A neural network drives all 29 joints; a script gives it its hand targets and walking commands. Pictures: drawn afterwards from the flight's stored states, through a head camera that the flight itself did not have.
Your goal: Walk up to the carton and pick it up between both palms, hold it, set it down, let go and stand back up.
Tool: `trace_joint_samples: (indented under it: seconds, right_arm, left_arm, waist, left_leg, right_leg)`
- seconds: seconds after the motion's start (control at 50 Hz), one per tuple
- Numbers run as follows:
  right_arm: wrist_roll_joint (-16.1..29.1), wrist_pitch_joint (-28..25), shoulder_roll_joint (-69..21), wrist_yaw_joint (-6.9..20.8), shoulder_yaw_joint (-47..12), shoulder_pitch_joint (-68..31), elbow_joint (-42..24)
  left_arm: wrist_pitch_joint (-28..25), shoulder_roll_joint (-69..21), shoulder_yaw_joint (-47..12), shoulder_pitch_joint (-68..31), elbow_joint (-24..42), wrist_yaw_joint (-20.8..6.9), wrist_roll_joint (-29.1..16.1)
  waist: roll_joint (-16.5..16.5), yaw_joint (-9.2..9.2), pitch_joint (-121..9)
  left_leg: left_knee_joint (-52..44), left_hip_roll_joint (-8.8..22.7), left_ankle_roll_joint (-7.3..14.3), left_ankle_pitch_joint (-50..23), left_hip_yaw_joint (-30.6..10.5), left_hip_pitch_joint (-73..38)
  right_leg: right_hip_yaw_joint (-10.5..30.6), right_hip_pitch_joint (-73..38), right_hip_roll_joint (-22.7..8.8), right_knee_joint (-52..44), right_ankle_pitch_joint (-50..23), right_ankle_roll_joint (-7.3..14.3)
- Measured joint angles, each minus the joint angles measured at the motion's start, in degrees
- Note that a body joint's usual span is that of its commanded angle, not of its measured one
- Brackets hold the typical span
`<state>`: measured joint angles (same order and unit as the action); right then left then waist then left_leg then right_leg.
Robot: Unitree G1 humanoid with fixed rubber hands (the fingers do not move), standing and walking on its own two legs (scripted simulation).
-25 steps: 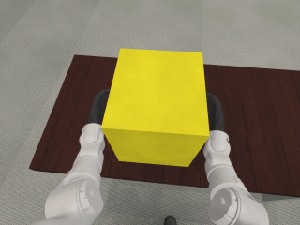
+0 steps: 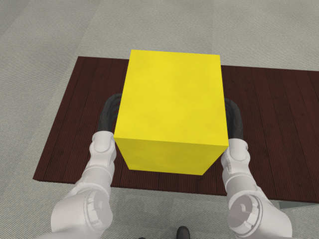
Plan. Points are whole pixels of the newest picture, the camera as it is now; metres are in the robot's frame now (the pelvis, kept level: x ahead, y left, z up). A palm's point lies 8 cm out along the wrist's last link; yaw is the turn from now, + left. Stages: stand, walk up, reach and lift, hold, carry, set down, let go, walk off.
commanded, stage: set down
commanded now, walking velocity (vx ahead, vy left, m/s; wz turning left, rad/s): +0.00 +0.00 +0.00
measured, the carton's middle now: (169, 117) +0.45 -0.01 -0.06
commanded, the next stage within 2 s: none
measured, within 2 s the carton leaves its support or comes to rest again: neither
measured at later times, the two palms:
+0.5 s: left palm (108, 124) +0.40 +0.16 -0.01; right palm (234, 130) +0.39 -0.18 -0.01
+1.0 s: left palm (99, 125) +0.41 +0.19 -0.04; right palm (244, 124) +0.42 -0.22 -0.03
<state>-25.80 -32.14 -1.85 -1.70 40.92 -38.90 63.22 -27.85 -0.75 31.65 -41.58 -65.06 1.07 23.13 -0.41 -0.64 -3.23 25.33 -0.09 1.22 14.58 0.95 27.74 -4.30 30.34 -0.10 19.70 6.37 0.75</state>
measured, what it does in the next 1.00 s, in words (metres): stands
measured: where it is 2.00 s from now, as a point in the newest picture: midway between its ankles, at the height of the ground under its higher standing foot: outside the picture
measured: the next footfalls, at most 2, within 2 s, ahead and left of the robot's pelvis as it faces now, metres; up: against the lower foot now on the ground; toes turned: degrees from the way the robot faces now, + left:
none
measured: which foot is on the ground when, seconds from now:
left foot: down 0.00-1.00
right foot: down 0.00-1.00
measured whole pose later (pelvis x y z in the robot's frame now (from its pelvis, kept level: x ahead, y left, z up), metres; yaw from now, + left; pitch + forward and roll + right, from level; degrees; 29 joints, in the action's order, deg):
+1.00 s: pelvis -0.01 -0.01 -0.05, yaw -1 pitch +28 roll -1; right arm 18.4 -31.0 14.2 -3.0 -6.4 -54.9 88.4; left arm -31.9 14.4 -2.2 -55.8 -95.5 0.4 -14.2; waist -1.4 -0.8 -14.8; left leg 49.1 1.1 -0.8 23.4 1.5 52.7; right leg -3.7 56.5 0.0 44.6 16.0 1.5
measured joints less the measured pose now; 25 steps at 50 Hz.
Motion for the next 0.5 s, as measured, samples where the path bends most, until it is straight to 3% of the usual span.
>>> trace_joint_samples:
  seconds: [0.38, 0.5]
  right_arm:
    - [1.2, 0.8, -0.1, -0.4, -1.0, -2.8, 1.7]
    - [4.6, 1.5, 1.5, -0.8, -5.7, -3.8, 4.8]
  left_arm:
    - [-1.4, 3.0, 0.0, -2.9, -4.1, -0.2, -1.7]
    - [-0.8, 5.8, -3.4, -3.9, -8.2, 0.9, -4.4]
  waist:
    - [0.1, 0.59, 0.4]
    - [0.2, 0.95, -1.9]
  left_leg:
    - [2.1, 0.6, -0.8, 0.2, -0.6, 2.4]
    - [3.4, 0.9, -0.9, 0.6, -0.3, 5.0]
  right_leg:
    - [-0.7, 2.4, 0.5, 2.3, 0.5, 0.8]
    - [-0.4, 5.2, 0.7, 3.7, 0.8, 1.0]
